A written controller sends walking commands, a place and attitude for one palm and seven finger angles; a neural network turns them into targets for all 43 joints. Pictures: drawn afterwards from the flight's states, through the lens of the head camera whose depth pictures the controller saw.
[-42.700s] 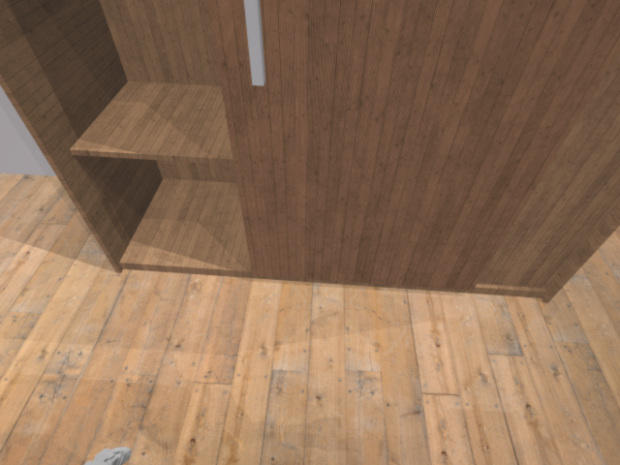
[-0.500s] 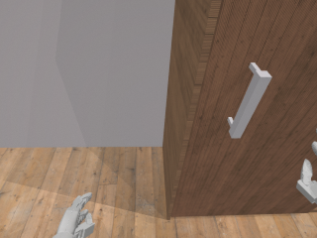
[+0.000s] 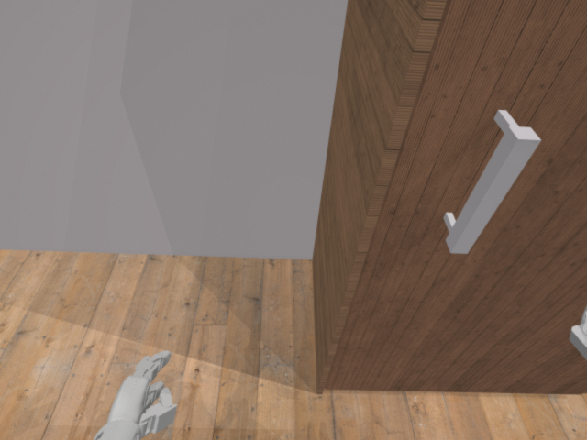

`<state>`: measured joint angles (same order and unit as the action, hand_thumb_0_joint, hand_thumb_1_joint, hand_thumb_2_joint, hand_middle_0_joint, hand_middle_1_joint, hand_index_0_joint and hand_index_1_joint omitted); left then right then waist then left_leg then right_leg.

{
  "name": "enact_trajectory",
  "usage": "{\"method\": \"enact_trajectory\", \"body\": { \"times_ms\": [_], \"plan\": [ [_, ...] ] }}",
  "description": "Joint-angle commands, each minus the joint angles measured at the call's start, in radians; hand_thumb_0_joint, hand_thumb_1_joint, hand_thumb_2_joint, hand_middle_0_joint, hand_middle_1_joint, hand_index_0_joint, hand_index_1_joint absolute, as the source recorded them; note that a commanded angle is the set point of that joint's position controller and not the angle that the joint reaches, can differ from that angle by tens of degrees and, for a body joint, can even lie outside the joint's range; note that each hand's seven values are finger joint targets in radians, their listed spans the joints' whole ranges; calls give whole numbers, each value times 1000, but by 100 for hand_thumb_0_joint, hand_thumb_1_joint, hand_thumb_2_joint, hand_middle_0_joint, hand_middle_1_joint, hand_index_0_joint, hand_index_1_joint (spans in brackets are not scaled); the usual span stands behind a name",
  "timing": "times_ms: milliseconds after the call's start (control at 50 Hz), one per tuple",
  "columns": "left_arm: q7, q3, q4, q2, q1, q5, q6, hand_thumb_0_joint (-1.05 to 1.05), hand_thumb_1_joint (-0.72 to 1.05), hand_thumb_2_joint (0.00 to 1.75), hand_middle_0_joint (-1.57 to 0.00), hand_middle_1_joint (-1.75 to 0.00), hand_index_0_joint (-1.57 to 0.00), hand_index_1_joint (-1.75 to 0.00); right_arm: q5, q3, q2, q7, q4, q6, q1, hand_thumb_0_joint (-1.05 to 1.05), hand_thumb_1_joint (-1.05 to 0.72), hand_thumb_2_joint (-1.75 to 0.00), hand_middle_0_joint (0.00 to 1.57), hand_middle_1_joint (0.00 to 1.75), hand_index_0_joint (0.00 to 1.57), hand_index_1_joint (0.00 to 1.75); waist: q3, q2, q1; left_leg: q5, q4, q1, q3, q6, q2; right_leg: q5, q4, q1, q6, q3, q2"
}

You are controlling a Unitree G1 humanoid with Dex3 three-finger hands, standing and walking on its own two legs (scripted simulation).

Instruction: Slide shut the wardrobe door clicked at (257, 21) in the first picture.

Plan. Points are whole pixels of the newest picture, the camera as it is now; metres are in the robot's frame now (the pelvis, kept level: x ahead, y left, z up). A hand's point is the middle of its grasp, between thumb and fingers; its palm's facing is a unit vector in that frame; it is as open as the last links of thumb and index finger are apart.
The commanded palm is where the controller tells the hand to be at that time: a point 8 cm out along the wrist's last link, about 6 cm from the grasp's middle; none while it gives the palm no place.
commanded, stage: step back with the hand held close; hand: right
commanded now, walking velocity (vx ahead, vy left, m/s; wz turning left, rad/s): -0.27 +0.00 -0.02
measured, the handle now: (478, 187) +0.39 -0.24 +0.18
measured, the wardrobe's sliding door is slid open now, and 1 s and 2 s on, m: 0.00 0.00 0.00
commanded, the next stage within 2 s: stop stepping back and stand still in 1.04 s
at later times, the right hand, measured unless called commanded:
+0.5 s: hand out of the picture +0.12 -0.33 +0.15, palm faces +0.46 +0.74 -0.49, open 7.4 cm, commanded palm +0.06 -0.36 +0.17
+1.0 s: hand out of the picture +0.06 -0.35 +0.15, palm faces +0.46 +0.81 -0.37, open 7.4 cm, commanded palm +0.00 -0.38 +0.17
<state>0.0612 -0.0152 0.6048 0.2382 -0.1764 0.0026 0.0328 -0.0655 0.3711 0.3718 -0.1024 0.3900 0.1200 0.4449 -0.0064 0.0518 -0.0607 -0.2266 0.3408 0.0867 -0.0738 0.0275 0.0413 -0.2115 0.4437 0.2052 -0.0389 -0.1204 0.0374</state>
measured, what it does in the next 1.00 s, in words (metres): walks backwards: left foot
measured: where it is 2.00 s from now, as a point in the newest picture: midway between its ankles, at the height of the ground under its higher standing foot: outside the picture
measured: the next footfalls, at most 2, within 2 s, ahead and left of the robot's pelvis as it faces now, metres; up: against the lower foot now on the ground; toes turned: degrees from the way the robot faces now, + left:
left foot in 0.88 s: -0.12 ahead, +0.08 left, +0.00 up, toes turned -6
right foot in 1.02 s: -0.03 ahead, -0.14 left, +0.00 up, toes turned -2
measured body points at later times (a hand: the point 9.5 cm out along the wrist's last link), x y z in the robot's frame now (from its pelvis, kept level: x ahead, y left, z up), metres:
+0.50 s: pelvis -0.07 -0.05 -0.02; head -0.05 -0.06 +0.43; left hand +0.11 +0.18 -0.10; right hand +0.09 -0.37 +0.17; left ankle -0.03 +0.10 -0.74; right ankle +0.02 -0.09 -0.74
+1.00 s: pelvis -0.14 -0.08 -0.01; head -0.13 -0.12 +0.44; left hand +0.06 +0.15 -0.07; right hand +0.03 -0.39 +0.17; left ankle -0.16 +0.08 -0.74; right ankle -0.06 -0.13 -0.73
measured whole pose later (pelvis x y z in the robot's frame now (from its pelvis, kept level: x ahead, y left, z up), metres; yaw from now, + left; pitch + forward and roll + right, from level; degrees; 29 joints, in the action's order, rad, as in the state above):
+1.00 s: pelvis -0.14 -0.08 -0.01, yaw +0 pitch +1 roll +2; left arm 0.05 0.01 0.62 0.19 -0.16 0.00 0.09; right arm -0.02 0.39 0.40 -0.13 0.50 0.27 0.46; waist 0.00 -0.06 -0.08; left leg -0.30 0.49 0.22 0.10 -0.04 0.03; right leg -0.24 0.66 0.47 0.01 -0.07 -0.03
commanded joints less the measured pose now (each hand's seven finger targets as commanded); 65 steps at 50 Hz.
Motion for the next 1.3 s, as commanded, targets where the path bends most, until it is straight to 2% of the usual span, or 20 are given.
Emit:
{"method": "enact_trajectory", "body": {
  "times_ms": [0,180,340,540,600,680,740,780,820,860,880,920,960,1000,1020,1060,1100,1140,1240,1280],
  "plan": [
    [16,54,-200,113,94,3,12,0,90,90,-20,-30,-20,-30,8,108,200,-19,234,71,1,0,-90,-90,20,30,20,30,176,-32,24,480,4,137,142,-77,-153,285,16,-157,-23,78,38],
    [27,68,-247,124,87,9,-6,0,90,90,-20,-30,-20,-30,-1,195,261,-41,297,93,94,0,-90,-90,20,30,20,30,170,9,22,283,94,125,134,-35,-96,272,-42,-31,-24,158,86],
    [28,76,-239,141,70,11,46,0,90,90,-20,-30,-20,-30,34,188,213,-44,267,126,55,0,-90,-90,20,30,20,30,80,94,24,-4,282,-31,87,-28,-33,-409,-257,365,-68,295,178],
    [22,82,-184,125,40,-1,102,0,90,90,-20,-30,-20,-30,47,152,200,-49,317,164,-43,0,-90,-90,20,30,20,30,75,-19,45,-198,102,233,244,35,-80,-392,-116,184,-11,263,89],
    [25,79,-169,117,44,-8,113,0,90,90,-20,-30,-20,-30,48,163,215,-56,314,178,-53,0,-90,-90,20,30,20,30,97,-12,46,-113,107,272,265,31,-85,-304,-97,117,-8,268,89],
    [28,85,-178,135,76,-8,124,0,90,90,-20,-30,-20,-30,63,187,215,-51,295,195,-74,0,-90,-90,20,30,20,30,110,154,28,-68,378,31,125,-22,32,-511,-327,350,-36,385,222],
    [10,95,-178,126,70,-9,117,0,90,90,-20,-30,-20,-30,50,189,210,-37,254,191,-21,0,-90,-90,20,30,20,30,111,100,22,-179,476,-4,79,-12,48,-472,-347,398,-38,322,250],
    [-1,93,-181,113,69,-10,117,0,90,90,-20,-30,-20,-30,33,175,205,-29,275,196,1,0,-90,-90,20,30,20,30,115,87,18,-225,355,46,58,5,42,-387,-331,305,19,289,230],
    [-10,90,-162,103,67,-12,113,0,90,90,-20,-30,-20,-30,7,147,201,-27,296,202,5,0,-90,-90,20,30,20,30,142,52,22,-236,89,159,114,49,-17,-273,-218,120,100,240,189],
    [-12,84,-133,83,52,-10,101,0,90,90,-20,-30,-20,-30,9,133,231,-33,307,220,-58,0,-90,-90,20,30,20,30,141,-174,38,-203,-169,452,487,150,-284,-79,248,-88,106,114,48],
    [-15,79,-107,68,31,-23,108,0,90,90,-20,-30,-20,-30,16,154,260,-47,318,233,-132,0,-90,-90,20,30,20,30,142,-215,50,111,-185,495,556,192,-421,-108,402,-92,93,138,14],
    [-8,89,-142,83,50,2,116,0,90,90,-20,-30,-20,-30,41,103,230,-35,284,201,-171,0,-90,-90,20,30,20,30,87,-314,62,445,-22,347,378,135,-338,-146,410,64,53,173,-10],
    [13,67,-135,90,71,0,105,0,90,90,-20,-30,-20,-30,49,125,256,-35,300,187,-175,0,-90,-90,20,30,20,30,69,-66,67,527,156,278,241,35,-205,125,72,24,48,123,-18],
    [20,80,-152,125,95,-5,124,0,90,90,-20,-30,-20,-30,47,158,263,-37,357,191,-133,0,-90,-90,20,30,20,30,155,287,25,-37,410,236,128,-45,0,510,-152,9,-38,333,218],
    [10,89,-147,111,73,-4,147,0,90,90,-20,-30,-20,-30,33,163,253,-31,334,209,-101,0,-90,-90,20,30,20,30,198,230,20,-260,542,241,157,-32,40,425,-191,5,-81,376,268],
    [-3,100,-162,112,47,-23,170,0,90,90,-20,-30,-20,-30,3,220,283,-28,413,213,17,0,-90,-90,20,30,20,30,267,155,24,-314,687,236,168,-25,42,135,-257,22,-73,466,301],
    [-15,96,-156,104,37,-21,173,0,90,90,-20,-30,-20,-30,1,215,262,-31,441,203,117,0,-90,-90,20,30,20,30,259,98,23,-265,642,253,129,-25,32,113,-262,-7,-72,387,270],
    [-22,89,-158,97,40,-15,167,0,90,90,-20,-30,-20,-30,1,207,243,-36,452,182,169,0,-90,-90,20,30,20,30,228,146,27,-240,589,207,64,-22,39,-166,-347,45,-31,310,227],
    [9,76,-141,95,19,-28,147,0,90,90,-20,-30,-20,-30,-9,184,237,-57,375,109,174,0,-90,-90,20,30,20,30,175,236,33,-314,131,5,-64,21,109,-348,-426,60,162,188,105],
    [16,74,-126,98,-16,-22,132,0,90,90,-20,-30,-20,-30,-5,191,277,-57,377,87,169,0,-90,-90,20,30,20,30,181,64,47,-193,-85,33,15,64,0,-174,-147,-23,159,54,4]
  ]
}}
